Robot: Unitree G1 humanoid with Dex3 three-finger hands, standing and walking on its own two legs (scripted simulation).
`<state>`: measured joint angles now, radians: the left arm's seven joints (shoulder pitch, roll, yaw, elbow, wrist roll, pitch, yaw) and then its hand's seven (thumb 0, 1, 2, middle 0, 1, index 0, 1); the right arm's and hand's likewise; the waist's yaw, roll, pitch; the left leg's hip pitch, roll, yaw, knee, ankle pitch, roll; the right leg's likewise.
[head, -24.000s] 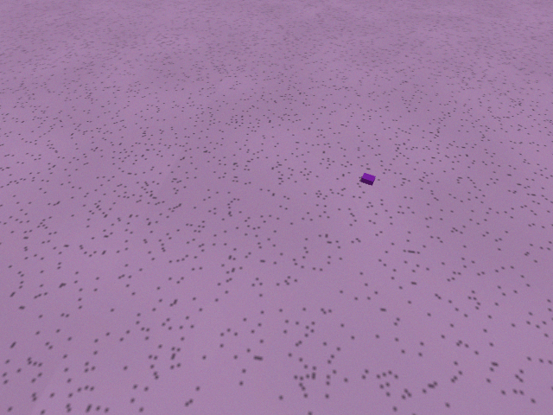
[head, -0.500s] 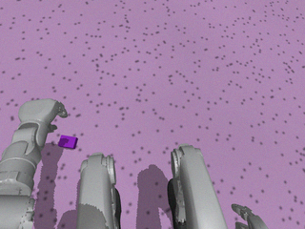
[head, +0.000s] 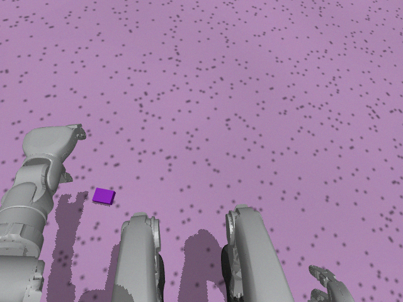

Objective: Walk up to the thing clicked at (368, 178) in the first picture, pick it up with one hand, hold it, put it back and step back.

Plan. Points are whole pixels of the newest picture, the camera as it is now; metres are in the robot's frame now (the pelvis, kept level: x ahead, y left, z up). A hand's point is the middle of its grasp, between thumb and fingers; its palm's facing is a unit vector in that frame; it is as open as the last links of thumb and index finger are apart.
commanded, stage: go down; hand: left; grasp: from above
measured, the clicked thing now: (104, 196) +0.43 +0.30 -0.48
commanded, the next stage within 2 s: none
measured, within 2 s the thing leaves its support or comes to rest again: neither
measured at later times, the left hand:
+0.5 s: hand (44, 152) +0.42 +0.29 -0.04, palm faces -0.41 -0.02 -0.91, open 12.1 cm
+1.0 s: hand (38, 146) +0.42 +0.29 -0.02, palm faces -0.42 -0.02 -0.91, open 12.6 cm
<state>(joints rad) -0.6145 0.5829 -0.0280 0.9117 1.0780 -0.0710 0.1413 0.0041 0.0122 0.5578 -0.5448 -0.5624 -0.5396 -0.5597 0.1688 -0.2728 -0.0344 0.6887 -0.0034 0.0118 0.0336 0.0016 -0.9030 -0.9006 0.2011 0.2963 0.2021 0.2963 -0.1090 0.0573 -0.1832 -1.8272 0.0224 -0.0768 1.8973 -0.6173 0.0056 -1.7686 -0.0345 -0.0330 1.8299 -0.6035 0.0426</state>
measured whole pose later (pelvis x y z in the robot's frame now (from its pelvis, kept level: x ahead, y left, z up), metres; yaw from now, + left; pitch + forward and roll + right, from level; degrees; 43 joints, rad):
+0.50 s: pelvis +0.02 +0.00 +0.05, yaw +0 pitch +30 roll -5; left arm -0.58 0.58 0.00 0.94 1.11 -0.13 0.18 0.00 -0.16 0.67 -0.33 -0.81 -0.36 -0.78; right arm 0.19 -0.26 -0.05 0.72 0.00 0.00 0.02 0.00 -0.90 -0.90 0.20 0.30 0.20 0.30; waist -0.10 0.04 -0.19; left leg -1.64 0.03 -0.06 1.72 -0.61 0.01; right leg -1.59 -0.03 -0.03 1.65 -0.59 0.04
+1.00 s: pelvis +0.03 +0.00 +0.08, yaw +0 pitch +30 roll -5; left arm -0.57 0.57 0.01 0.99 1.12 -0.12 0.21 0.00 -0.23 0.73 -0.28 -0.87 -0.30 -0.83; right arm 0.21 -0.25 -0.05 0.73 -0.01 0.01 0.02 0.00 -0.90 -0.90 0.20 0.30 0.20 0.30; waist -0.10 0.04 -0.19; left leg -1.56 0.04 -0.05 1.64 -0.61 0.01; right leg -1.51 -0.02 -0.03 1.56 -0.58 0.04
